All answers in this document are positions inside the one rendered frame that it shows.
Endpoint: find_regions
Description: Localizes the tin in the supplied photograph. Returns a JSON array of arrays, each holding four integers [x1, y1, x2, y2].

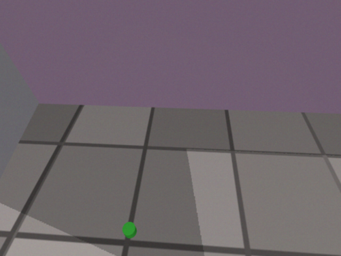
[[123, 222, 137, 238]]

